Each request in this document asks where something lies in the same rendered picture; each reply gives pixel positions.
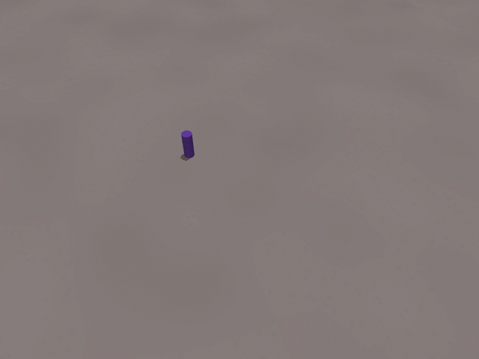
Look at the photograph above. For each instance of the can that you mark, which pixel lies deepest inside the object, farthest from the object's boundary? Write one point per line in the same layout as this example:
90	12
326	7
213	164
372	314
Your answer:
187	144

